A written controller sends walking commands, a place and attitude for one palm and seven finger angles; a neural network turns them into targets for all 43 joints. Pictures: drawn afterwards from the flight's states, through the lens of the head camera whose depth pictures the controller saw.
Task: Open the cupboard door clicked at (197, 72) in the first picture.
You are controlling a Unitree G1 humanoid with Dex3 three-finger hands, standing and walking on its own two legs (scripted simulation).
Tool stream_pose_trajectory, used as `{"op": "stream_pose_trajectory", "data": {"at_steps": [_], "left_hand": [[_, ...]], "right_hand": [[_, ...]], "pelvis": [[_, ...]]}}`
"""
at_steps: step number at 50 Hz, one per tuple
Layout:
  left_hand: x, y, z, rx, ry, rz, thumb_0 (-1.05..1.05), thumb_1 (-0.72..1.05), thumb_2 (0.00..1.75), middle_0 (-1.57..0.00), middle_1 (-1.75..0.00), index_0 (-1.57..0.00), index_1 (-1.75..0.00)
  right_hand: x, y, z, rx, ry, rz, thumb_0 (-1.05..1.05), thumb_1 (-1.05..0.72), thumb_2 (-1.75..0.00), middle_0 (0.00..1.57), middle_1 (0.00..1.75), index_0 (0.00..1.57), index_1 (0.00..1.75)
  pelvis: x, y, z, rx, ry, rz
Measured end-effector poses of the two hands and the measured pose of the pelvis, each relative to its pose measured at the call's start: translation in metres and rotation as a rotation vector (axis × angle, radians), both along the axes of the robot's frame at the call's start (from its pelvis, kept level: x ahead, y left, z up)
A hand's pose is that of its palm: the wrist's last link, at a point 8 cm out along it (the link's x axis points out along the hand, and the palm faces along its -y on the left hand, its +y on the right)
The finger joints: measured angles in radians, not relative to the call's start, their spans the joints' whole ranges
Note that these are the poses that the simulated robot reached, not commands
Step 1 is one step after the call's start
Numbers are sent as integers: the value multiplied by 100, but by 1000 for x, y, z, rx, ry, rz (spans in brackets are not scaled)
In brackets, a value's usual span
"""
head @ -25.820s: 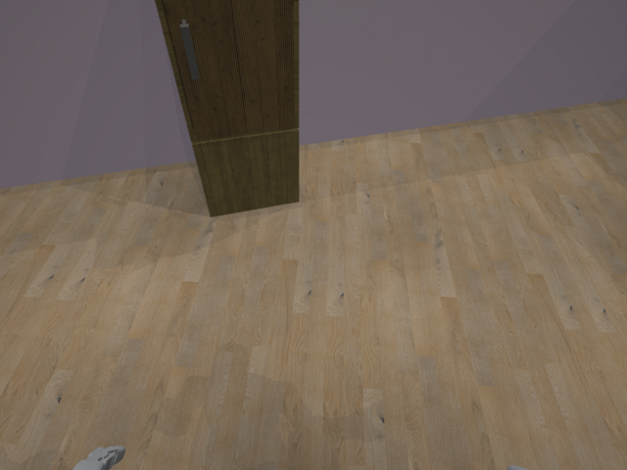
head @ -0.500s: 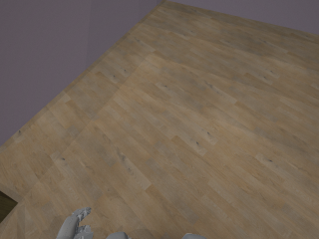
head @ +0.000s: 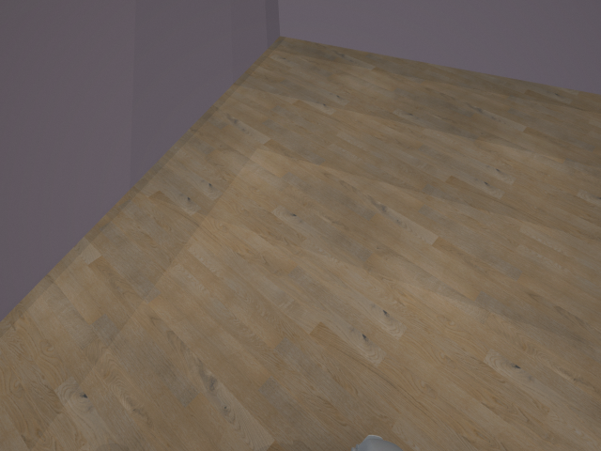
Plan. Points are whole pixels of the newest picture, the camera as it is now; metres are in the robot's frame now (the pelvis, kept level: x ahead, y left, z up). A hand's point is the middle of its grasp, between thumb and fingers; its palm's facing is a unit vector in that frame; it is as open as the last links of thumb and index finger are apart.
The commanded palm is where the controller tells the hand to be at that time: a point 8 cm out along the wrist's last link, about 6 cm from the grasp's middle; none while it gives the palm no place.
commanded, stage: walk to a spot facing it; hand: left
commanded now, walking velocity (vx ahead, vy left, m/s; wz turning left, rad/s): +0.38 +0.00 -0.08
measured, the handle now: out of the picture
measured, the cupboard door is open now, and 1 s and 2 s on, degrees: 49 49 49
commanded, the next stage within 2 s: turn to face it in 0.54 s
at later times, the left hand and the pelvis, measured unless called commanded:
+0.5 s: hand (227, 449) +0.15 +0.13 -0.19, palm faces +0.15 -0.98 -0.13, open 7.3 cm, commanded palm none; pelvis +0.25 -0.02 -0.01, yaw +2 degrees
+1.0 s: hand (241, 259) +0.48 +0.15 -0.16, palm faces +0.25 -0.95 -0.21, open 7.3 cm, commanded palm none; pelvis +0.41 -0.05 +0.00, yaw +15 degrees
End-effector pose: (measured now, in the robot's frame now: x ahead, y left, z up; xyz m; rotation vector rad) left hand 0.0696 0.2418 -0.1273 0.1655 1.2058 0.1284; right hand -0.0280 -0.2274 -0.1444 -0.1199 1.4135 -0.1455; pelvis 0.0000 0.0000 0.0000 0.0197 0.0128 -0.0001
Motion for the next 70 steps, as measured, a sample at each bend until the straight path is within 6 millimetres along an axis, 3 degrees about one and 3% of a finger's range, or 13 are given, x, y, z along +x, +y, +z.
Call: {"op": "stream_pose_trajectory", "data": {"at_steps": [4, 7, 16, 23, 26, 29, 33, 39, 43, 45, 52, 60, 70], "left_hand": [[56, -21, -9, 28, -60, -19, 1, 91, 90, -20, -30, -20, -30], [71, -36, -6, 24, -46, 12, 0, 91, 90, -20, -30, -20, -30], [69, -57, -5, -13, 150, 90, 0, 93, 90, -20, -30, -20, -30], [68, -64, -20, -74, 306, 185, 0, 92, 90, -20, -30, -20, -30], [82, -59, -35, -97, 363, 196, 0, 91, 90, -20, -30, -20, -30], [121, -48, -40, -88, 341, 180, 1, 91, 90, -20, -30, -20, -30], [203, -33, -31, -61, 188, 169, 1, 91, 90, -20, -30, -20, -30], [317, -27, -8, -12, -15, 140, 1, 91, 90, -19, -30, -20, -30], [371, -31, -7, 33, -104, 135, 0, 91, 90, -20, -30, -20, -30], [385, -35, -7, 45, -120, 151, 0, 91, 90, -20, -30, -20, -30], [388, -47, -4, 11, -90, 253, 0, 91, 90, -20, -30, -20, -30], [346, -23, -37, -16, 5, 407, 0, 92, 90, -20, -30, -21, -30], [336, -10, -6, 75, 15, 527, 1, 91, 90, -20, -30, -20, -30]], "right_hand": [[8, -24, -19, 19, 99, -45, 1, -91, -90, 20, 30, 21, 30], [45, -39, -14, 9, 105, -40, 1, -91, -90, 20, 30, 20, 30], [230, -54, 17, -19, -151, 38, 1, -91, -90, 19, 30, 20, 30], [381, -25, 21, -16, -304, 164, 1, -91, -90, 19, 30, 20, 30], [429, -12, 14, -37, -385, 187, 1, -91, -90, 19, 30, 20, 30], [441, -6, 11, -43, -377, 174, 1, -91, -90, 19, 30, 20, 30], [426, -8, 9, -46, -246, 154, 0, -92, -90, 20, 30, 21, 30], [407, -35, 7, -52, -54, 130, 0, -94, -90, 20, 30, 21, 30], [416, -55, -5, -37, 23, 113, 1, -92, -90, 20, 30, 21, 30], [430, -63, -9, -41, 42, 121, 1, -92, -90, 20, 30, 21, 30], [528, -63, 12, -63, -49, 242, 1, -91, -90, 19, 30, 20, 30], [651, -18, 19, -95, -277, 451, 1, -91, -90, 19, 30, 20, 30], [698, 0, 22, -55, -266, 593, 1, -90, -90, 20, 30, 21, 30]], "pelvis": [[42, -24, -17, 17, -10, -7], [67, -33, -10, 1, -17, 7], [149, -46, 10, -1, 11, 14], [223, -31, -2, -15, -15, 41], [256, -17, -18, -40, -27, 37], [278, -13, -19, -22, -43, 45], [304, -13, -8, -18, -33, 74], [344, -26, 1, -20, -14, 126], [377, -46, -10, 9, 3, 162], [388, -51, -13, 1, 1, 185], [419, -53, 1, 6, 3, 292], [439, -32, -19, -26, 4, 392], [460, -46, -5, -40, 11, 501]]}}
